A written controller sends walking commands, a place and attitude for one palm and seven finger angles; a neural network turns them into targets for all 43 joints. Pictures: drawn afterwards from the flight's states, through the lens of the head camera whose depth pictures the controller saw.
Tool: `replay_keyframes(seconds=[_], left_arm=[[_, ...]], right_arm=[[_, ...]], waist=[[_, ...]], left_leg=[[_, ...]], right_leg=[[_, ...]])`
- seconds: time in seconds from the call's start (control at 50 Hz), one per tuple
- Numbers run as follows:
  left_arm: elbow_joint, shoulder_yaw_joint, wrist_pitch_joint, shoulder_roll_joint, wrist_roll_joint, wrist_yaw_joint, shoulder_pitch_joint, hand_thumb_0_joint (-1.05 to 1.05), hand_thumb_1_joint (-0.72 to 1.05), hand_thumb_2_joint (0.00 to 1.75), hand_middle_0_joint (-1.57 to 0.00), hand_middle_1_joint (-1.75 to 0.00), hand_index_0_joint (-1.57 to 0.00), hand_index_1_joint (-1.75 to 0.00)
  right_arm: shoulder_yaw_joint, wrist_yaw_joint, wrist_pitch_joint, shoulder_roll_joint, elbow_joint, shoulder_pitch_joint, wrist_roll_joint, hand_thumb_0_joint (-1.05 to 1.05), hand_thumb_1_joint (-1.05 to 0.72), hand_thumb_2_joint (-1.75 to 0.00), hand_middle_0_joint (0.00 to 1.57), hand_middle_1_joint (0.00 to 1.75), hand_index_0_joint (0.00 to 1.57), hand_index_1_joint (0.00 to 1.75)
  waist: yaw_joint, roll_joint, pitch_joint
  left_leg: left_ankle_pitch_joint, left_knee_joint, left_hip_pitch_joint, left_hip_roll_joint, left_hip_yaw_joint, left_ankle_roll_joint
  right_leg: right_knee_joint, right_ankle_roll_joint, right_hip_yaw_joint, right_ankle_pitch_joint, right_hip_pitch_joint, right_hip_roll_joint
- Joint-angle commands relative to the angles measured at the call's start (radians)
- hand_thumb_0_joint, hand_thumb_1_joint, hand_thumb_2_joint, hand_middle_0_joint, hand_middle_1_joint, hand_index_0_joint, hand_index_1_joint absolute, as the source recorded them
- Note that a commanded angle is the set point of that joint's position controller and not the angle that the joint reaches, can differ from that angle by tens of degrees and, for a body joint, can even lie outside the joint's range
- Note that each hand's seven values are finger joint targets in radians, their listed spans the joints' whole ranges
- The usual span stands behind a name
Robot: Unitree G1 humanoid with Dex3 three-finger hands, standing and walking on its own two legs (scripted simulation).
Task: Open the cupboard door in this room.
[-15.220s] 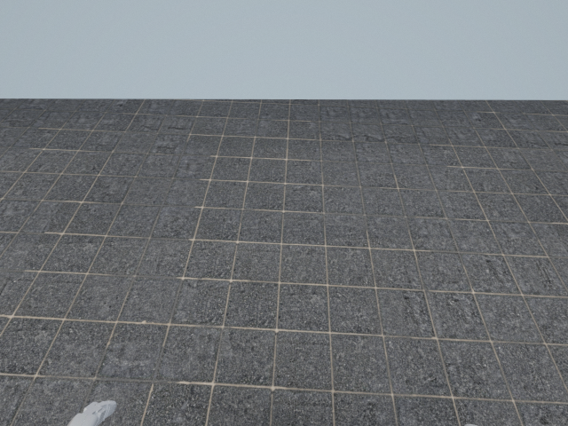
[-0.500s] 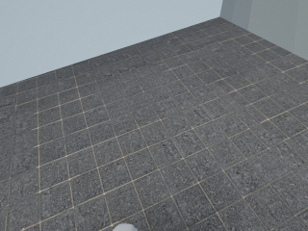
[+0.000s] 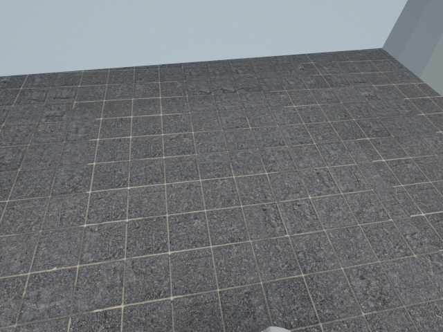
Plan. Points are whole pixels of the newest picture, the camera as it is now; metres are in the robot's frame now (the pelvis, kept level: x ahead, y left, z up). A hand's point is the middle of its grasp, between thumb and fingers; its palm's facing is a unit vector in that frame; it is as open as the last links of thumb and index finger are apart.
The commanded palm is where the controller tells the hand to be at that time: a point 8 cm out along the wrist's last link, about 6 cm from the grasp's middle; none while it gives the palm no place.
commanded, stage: turn or walk to find it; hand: left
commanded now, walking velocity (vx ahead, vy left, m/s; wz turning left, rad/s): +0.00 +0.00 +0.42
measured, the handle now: out of the picture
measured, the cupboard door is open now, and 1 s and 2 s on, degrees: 0 0 0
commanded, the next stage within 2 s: stand and wait in 1.20 s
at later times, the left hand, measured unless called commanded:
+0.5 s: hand out of the picture +0.01 +0.14 -0.15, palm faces +0.25 -0.93 -0.27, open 7.4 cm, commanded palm none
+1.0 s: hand out of the picture -0.09 +0.20 -0.17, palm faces +0.48 -0.84 -0.24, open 7.4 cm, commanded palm none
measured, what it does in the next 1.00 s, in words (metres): steps on the spot, turning left: right foot, then left foot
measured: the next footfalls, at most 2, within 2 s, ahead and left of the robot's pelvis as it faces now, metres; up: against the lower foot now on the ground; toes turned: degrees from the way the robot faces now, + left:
right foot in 0.24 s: +0.03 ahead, -0.15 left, +0.00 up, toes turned +4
left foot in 0.74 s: -0.06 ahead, +0.09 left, +0.00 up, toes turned +25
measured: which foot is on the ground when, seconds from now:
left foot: down 0.00-0.24, up 0.26-0.72, down 0.74-1.00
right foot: up 0.00-0.22, down 0.24-0.74, up 0.76-1.00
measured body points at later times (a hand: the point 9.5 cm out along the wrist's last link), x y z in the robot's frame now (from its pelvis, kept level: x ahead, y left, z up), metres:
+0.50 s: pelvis -0.02 -0.06 +0.00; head +0.01 -0.10 +0.45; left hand -0.01 +0.18 -0.13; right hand +0.05 -0.31 -0.17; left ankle -0.10 +0.10 -0.64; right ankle -0.01 -0.15 -0.74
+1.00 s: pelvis -0.05 -0.01 +0.00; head -0.04 +0.01 +0.45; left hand -0.12 +0.25 -0.15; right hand +0.14 -0.19 -0.14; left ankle -0.10 +0.07 -0.74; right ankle +0.00 -0.16 -0.67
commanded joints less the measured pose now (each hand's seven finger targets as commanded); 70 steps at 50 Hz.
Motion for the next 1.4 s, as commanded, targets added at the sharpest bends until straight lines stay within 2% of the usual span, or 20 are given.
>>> replay_keyframes(seconds=[0.0, 0.12, 0.18, 0.22, 0.24, 0.3, 0.34, 0.6, 0.68, 0.7, 0.72, 0.74, 0.88, 1.06, 1.16, 1.2, 1.22, 1.24, 1.3, 1.38], left_arm=[[-0.098, 0.008, -0.022, 0.059, 0.002, 0.004, -0.051, 0.0, 0.9, 0.9, -0.2, -0.3, -0.2, -0.3], [-0.112, 0.001, -0.032, 0.039, -0.008, 0.008, -0.038, 0.0, 0.9, 0.9, -0.2, -0.3, -0.2, -0.3], [-0.093, 0.009, -0.05, 0.061, -0.008, 0.013, 0.053, 0.0, 0.9, 0.9, -0.2, -0.3, -0.2, -0.3], [-0.093, 0.035, -0.065, 0.197, 0.014, 0.023, 0.093, 0.0, 0.9, 0.9, -0.2, -0.3, -0.2, -0.3], [-0.11, 0.03, -0.058, 0.197, 0.006, 0.024, 0.082, 0.0, 0.9, 0.9, -0.2, -0.3, -0.2, -0.3], [-0.145, 0.017, -0.057, 0.113, 0.002, 0.023, -0.074, 0.0, 0.9, 0.9, -0.2, -0.3, -0.2, -0.3], [-0.144, 0.008, -0.067, 0.085, 0.003, 0.018, -0.068, 0.0, 0.9, 0.9, -0.2, -0.3, -0.2, -0.3], [-0.057, 0.032, -0.064, 0.156, 0.021, 0.016, 0.141, 0.0, 0.9, 0.9, -0.2, -0.3, -0.2, -0.3], [-0.054, 0.034, -0.053, 0.157, 0.009, 0.014, 0.085, 0.0, 0.9, 0.9, -0.2, -0.3, -0.2, -0.3], [-0.064, 0.027, -0.046, 0.125, 0.0, 0.012, 0.093, 0.0, 0.9, 0.9, -0.2, -0.3, -0.2, -0.3], [-0.097, 0.009, -0.04, 0.057, -0.004, 0.006, 0.081, 0.0, 0.9, 0.9, -0.2, -0.3, -0.2, -0.3], [-0.11, 0.0, -0.029, 0.06, 0.003, 0.012, 0.03, 0.0, 0.9, 0.9, -0.2, -0.3, -0.2, -0.3], [-0.056, 0.01, -0.025, 0.076, 0.002, -0.003, 0.027, 0.0, 0.9, 0.9, -0.2, -0.3, -0.2, -0.3], [-0.12, 0.001, -0.028, 0.057, -0.002, 0.004, -0.076, 0.0, 0.9, 0.9, -0.2, -0.3, -0.2, -0.3], [-0.108, 0.002, -0.043, 0.057, -0.01, 0.007, 0.002, 0.0, 0.9, 0.9, -0.2, -0.3, -0.2, -0.3], [-0.085, 0.015, -0.062, 0.112, 0.002, 0.014, 0.087, 0.0, 0.9, 0.9, -0.2, -0.3, -0.2, -0.3], [-0.08, 0.026, -0.071, 0.187, 0.016, 0.021, 0.103, 0.0, 0.9, 0.9, -0.2, -0.3, -0.2, -0.3], [-0.089, 0.016, -0.068, 0.19, 0.009, 0.019, 0.098, 0.0, 0.9, 0.9, -0.2, -0.3, -0.2, -0.3], [-0.088, -0.007, -0.07, 0.087, 0.005, 0.018, -0.038, 0.0, 0.9, 0.9, -0.2, -0.3, -0.2, -0.3], [-0.055, -0.011, -0.075, 0.069, 0.005, 0.006, 0.011, 0.0, 0.9, 0.9, -0.2, -0.3, -0.2, -0.3]], right_arm=[[-0.059, -0.016, -0.006, -0.211, -0.037, 0.087, -0.002, 0.0, -0.9, -0.9, 0.2, 0.3, 0.2, 0.3], [-0.069, -0.012, 0.006, -0.216, -0.05, 0.062, -0.009, 0.0, -0.9, -0.9, 0.2, 0.3, 0.2, 0.3], [-0.069, -0.007, 0.008, -0.194, -0.055, 0.046, 0.001, 0.0, -0.9, -0.9, 0.2, 0.3, 0.2, 0.3], [-0.055, 0.001, 0.005, -0.098, -0.086, 0.051, 0.011, 0.0, -0.9, -0.9, 0.2, 0.3, 0.2, 0.3], [-0.071, -0.002, 0.017, -0.148, -0.089, 0.024, 0.002, 0.0, -0.9, -0.9, 0.2, 0.3, 0.2, 0.3], [-0.079, 0.013, 0.05, -0.142, -0.029, 0.081, -0.007, 0.0, -0.9, -0.9, 0.2, 0.3, 0.2, 0.3], [-0.073, 0.02, 0.051, -0.126, -0.012, 0.118, -0.007, 0.0, -0.9, -0.9, 0.2, 0.3, 0.2, 0.3], [-0.035, 0.011, 0.027, -0.101, -0.049, -0.047, 0.012, 0.0, -0.9, -0.9, 0.2, 0.3, 0.2, 0.3], [-0.037, 0.011, 0.01, -0.128, -0.03, 0.046, 0.012, 0.0, -0.9, -0.9, 0.2, 0.3, 0.2, 0.3], [-0.05, 0.011, -0.002, -0.188, -0.022, 0.075, 0.008, 0.0, -0.9, -0.9, 0.2, 0.3, 0.2, 0.3], [-0.072, 0.006, -0.006, -0.286, -0.026, 0.112, 0.002, 0.0, -0.9, -0.9, 0.2, 0.3, 0.2, 0.3], [-0.077, 0.001, 0.007, -0.316, -0.011, 0.145, 0.003, 0.0, -0.9, -0.9, 0.2, 0.3, 0.2, 0.3], [-0.045, -0.019, -0.009, -0.222, -0.046, 0.007, 0.004, 0.0, -0.9, -0.9, 0.2, 0.3, 0.2, 0.3], [-0.064, -0.013, -0.001, -0.223, -0.045, 0.067, -0.005, 0.0, -0.9, -0.9, 0.2, 0.3, 0.2, 0.3], [-0.071, -0.009, 0.007, -0.219, -0.053, 0.034, -0.004, 0.0, -0.9, -0.9, 0.2, 0.3, 0.2, 0.3], [-0.062, -0.003, 0.004, -0.163, -0.059, 0.036, 0.009, 0.0, -0.9, -0.9, 0.2, 0.3, 0.2, 0.3], [-0.046, -0.001, 0.0, -0.091, -0.072, 0.05, 0.012, 0.0, -0.9, -0.9, 0.2, 0.3, 0.2, 0.3], [-0.055, -0.008, 0.013, -0.128, -0.078, 0.03, 0.008, 0.0, -0.9, -0.9, 0.2, 0.3, 0.2, 0.3], [-0.05, -0.006, 0.03, -0.106, 0.01, 0.095, -0.002, 0.0, -0.9, -0.9, 0.2, 0.3, 0.2, 0.3], [-0.04, -0.006, 0.026, -0.093, 0.048, 0.119, -0.001, 0.0, -0.9, -0.9, 0.2, 0.3, 0.2, 0.3]], waist=[[-0.049, 0.152, -0.071], [-0.034, 0.182, -0.093], [0.014, 0.122, -0.134], [0.036, -0.274, -0.126], [0.041, -0.196, -0.093], [-0.041, -0.105, 0.02], [-0.049, -0.119, 0.02], [0.049, -0.184, -0.08], [-0.023, -0.131, -0.121], [-0.042, 0.032, -0.153], [-0.062, 0.325, -0.136], [-0.084, 0.276, -0.141], [-0.018, 0.156, -0.065], [-0.051, 0.168, -0.073], [-0.007, 0.18, -0.093], [0.03, 0.011, -0.139], [0.035, -0.252, -0.147], [0.043, -0.218, -0.118], [-0.026, -0.12, -0.008], [-0.019, -0.157, -0.002]], left_leg=[[0.39, -0.1, 0.127, 0.272, -0.282, 0.118], [0.371, -0.059, 0.019, 0.245, -0.358, 0.117], [0.252, 0.035, -0.122, 0.169, -0.332, 0.049], [-0.29, 0.361, -0.416, -0.045, -0.078, -0.079], [-0.371, 0.554, -0.378, -0.018, -0.092, -0.078], [-0.204, 0.792, -0.349, 0.031, -0.092, -0.088], [-0.129, 0.821, -0.348, 0.038, -0.064, -0.104], [-0.264, 0.352, -0.228, 0.062, 0.054, -0.119], [0.001, 0.013, 0.02, 0.058, 0.08, -0.094], [0.168, -0.066, 0.176, 0.15, -0.031, -0.059], [0.533, -0.08, 0.271, 0.399, -0.344, 0.05], [0.625, -0.07, 0.202, 0.459, -0.326, 0.133], [0.56, -0.073, 0.125, 0.268, -0.164, 0.094], [0.502, -0.052, 0.115, 0.27, -0.289, 0.125], [0.441, 0.013, -0.033, 0.218, -0.33, 0.086], [0.123, 0.142, -0.207, 0.112, -0.238, -0.008], [-0.243, 0.333, -0.35, -0.024, -0.08, -0.075], [-0.387, 0.476, -0.297, -0.007, -0.096, -0.075], [-0.234, 0.566, -0.207, 0.043, -0.086, -0.069], [-0.147, 0.481, -0.177, 0.06, -0.018, -0.089]], right_leg=[[-0.079, 0.002, 0.015, -0.037, -0.08, 0.007], [-0.345, -0.026, 0.001, -0.051, 0.106, 0.056], [-0.663, -0.037, -0.005, 0.179, 0.358, 0.049], [-0.783, -0.181, 0.359, 0.251, 0.522, -0.329], [-0.799, -0.256, 0.361, 0.284, 0.35, -0.399], [-0.825, -0.209, 0.175, 0.097, 0.169, -0.249], [-0.805, -0.18, 0.073, 0.17, 0.182, -0.195], [-0.647, -0.245, 0.002, 0.657, 0.421, -0.267], [-0.512, -0.155, -0.083, 0.536, 0.304, -0.232], [-0.369, -0.096, -0.138, 0.366, 0.168, -0.17], [-0.174, -0.022, -0.167, -0.176, -0.093, -0.035], [-0.059, -0.03, -0.076, -0.283, -0.072, -0.028], [0.046, -0.008, -0.007, -0.027, -0.074, -0.014], [-0.178, -0.004, 0.004, -0.077, -0.023, 0.02], [-0.492, -0.027, -0.019, 0.069, 0.225, 0.066], [-0.719, -0.055, 0.073, 0.234, 0.468, -0.06], [-0.751, -0.156, 0.324, 0.344, 0.529, -0.292], [-0.778, -0.249, 0.365, 0.389, 0.36, -0.372], [-0.81, -0.245, 0.236, 0.21, 0.189, -0.2], [-0.806, -0.203, 0.161, 0.307, 0.226, -0.112]])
